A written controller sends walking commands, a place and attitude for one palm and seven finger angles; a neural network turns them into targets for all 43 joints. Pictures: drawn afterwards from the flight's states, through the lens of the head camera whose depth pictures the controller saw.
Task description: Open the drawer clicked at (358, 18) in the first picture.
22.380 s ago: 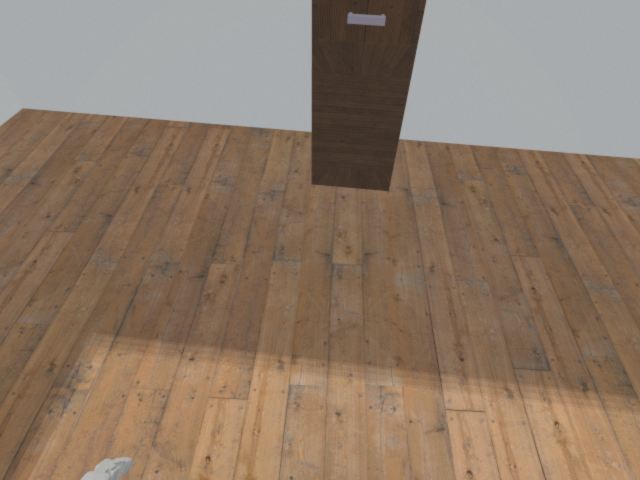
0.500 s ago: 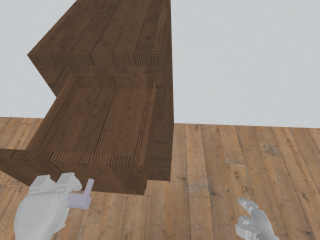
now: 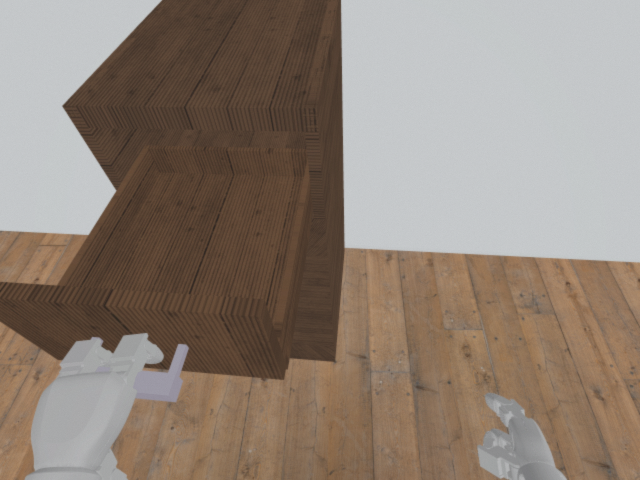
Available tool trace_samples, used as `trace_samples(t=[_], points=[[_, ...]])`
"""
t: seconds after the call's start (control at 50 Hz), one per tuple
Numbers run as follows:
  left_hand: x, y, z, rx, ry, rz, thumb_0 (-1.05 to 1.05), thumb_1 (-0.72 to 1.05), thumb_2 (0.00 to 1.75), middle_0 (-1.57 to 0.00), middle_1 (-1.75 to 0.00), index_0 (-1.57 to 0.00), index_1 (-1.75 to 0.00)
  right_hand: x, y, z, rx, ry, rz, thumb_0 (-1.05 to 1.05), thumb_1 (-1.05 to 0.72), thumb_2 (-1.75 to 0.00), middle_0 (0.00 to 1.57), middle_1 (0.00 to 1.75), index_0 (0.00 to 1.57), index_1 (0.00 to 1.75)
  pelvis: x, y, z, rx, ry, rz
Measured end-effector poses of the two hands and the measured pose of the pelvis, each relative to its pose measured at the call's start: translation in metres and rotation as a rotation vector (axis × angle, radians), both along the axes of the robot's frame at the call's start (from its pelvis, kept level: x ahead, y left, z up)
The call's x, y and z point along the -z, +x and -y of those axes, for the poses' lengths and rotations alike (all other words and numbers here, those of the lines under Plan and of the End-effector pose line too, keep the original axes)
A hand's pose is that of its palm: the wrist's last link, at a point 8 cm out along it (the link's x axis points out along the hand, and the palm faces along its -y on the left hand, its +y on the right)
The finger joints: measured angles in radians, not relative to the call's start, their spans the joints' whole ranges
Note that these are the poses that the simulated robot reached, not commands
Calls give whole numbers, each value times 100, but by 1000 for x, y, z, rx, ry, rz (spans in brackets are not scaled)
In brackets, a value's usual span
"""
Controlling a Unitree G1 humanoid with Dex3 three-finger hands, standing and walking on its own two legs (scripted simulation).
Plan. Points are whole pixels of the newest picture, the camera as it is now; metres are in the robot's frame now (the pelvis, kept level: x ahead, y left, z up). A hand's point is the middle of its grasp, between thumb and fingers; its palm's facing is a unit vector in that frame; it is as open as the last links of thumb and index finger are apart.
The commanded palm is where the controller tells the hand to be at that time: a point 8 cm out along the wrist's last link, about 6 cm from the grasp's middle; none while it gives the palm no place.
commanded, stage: lift the hand off the handle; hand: left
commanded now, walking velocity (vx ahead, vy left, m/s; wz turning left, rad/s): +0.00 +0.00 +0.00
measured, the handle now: (130, 365) +0.22 +0.26 +0.04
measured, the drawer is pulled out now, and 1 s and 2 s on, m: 0.30 0.29 0.29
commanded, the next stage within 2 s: draw the hand back to the body in 1.48 s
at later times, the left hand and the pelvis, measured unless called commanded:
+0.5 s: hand (104, 400) +0.18 +0.26 +0.05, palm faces +0.03 -0.05 -1.00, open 13.3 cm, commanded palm +0.16 +0.27 +0.12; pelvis -0.01 +0.00 +0.01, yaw +1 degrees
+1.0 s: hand (66, 366) +0.19 +0.27 +0.12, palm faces +0.07 -0.08 -0.99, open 13.2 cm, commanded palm +0.16 +0.27 +0.19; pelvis +0.00 +0.02 +0.03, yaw +1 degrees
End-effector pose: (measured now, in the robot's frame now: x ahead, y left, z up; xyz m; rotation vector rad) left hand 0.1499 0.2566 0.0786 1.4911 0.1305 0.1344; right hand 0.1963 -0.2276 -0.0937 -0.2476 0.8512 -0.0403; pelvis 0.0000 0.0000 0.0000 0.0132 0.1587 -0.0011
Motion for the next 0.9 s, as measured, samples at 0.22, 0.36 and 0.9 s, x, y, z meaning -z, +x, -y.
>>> trace_samples(t=[0.22,0.36,0.9], points=[[1,2,1,-7,12,11,0,-49,30,-35,-122,-32,-121,8,-12,-9,-3,22,-19,1,-91,-90,20,30,20,30,0,-8,1,-11,-1,13],[-9,5,0,1,13,4,0,-49,30,-36,-121,-35,-122,4,-14,-15,-2,29,-7,1,-91,-90,20,30,20,30,-4,-9,0,-11,-2,36],[-83,16,-15,17,-5,66,0,-49,30,-33,-120,-44,-124,-32,22,-44,-65,37,83,1,-91,-90,20,30,20,30,-27,0,-20,-20,-17,128]])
